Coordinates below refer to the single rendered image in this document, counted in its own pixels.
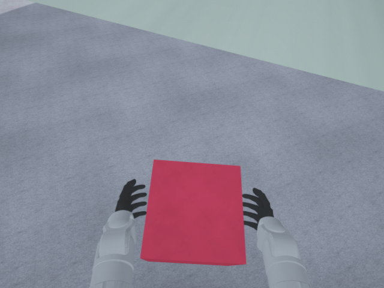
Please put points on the right robot hand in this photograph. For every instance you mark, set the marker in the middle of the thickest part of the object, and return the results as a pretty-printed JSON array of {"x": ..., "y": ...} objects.
[{"x": 262, "y": 208}]

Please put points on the robot right forearm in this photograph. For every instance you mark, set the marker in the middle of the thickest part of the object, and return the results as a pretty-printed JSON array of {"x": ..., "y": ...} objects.
[{"x": 284, "y": 265}]

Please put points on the carton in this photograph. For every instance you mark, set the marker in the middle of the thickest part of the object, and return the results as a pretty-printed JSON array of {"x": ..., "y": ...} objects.
[{"x": 194, "y": 214}]

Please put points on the left robot hand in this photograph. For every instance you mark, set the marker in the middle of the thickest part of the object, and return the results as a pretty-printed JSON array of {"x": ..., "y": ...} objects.
[{"x": 125, "y": 198}]

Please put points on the robot left forearm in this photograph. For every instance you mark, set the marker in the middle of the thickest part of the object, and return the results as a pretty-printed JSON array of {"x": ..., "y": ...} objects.
[{"x": 114, "y": 259}]

